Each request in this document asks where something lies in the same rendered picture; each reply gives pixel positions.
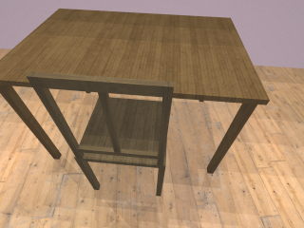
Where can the chair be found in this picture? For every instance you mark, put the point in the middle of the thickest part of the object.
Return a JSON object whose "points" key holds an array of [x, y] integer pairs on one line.
{"points": [[119, 131]]}

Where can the table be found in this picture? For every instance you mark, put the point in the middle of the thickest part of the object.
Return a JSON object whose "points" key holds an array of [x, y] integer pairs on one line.
{"points": [[203, 55]]}

